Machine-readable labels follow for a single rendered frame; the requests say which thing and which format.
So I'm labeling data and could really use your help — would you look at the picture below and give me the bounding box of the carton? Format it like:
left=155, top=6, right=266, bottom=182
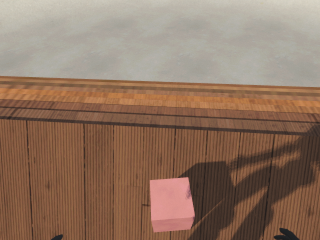
left=150, top=177, right=195, bottom=233

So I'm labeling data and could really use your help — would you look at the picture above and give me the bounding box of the right robot hand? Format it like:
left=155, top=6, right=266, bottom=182
left=274, top=228, right=299, bottom=240

